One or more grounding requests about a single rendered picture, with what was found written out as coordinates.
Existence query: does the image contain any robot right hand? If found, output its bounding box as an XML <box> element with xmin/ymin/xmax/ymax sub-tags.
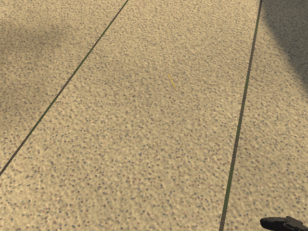
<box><xmin>260</xmin><ymin>216</ymin><xmax>308</xmax><ymax>231</ymax></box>

